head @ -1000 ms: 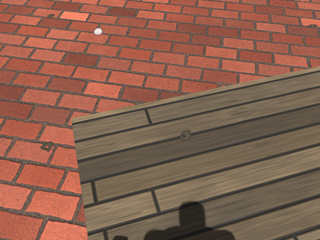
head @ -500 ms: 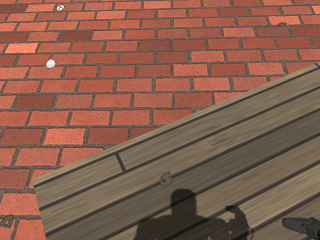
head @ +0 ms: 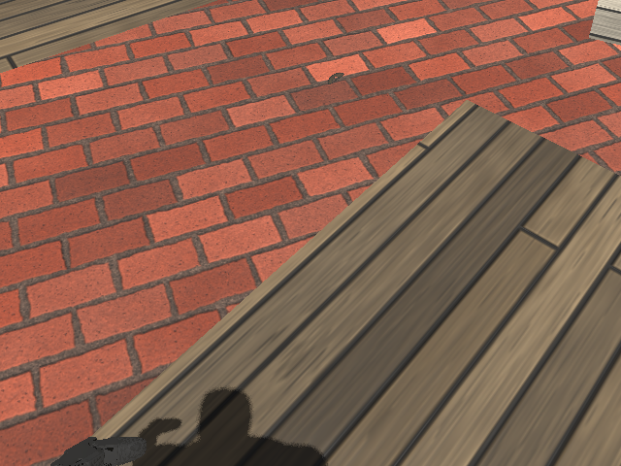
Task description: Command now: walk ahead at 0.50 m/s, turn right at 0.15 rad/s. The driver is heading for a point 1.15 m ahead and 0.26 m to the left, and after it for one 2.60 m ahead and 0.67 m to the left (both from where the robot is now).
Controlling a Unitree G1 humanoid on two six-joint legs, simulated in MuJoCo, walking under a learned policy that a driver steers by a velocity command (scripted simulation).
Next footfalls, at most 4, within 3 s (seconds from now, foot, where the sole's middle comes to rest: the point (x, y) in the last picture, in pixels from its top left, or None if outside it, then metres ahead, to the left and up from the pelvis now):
0.10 right None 0.22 -0.13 -0.78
0.64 left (237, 453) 0.51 0.12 -0.78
1.10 right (282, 316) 0.83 0.00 -0.78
1.50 left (181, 351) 0.76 0.24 -0.78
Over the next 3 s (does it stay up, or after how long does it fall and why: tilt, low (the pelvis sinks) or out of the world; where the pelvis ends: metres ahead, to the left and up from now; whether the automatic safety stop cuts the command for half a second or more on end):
stays up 0.83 0.19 0.00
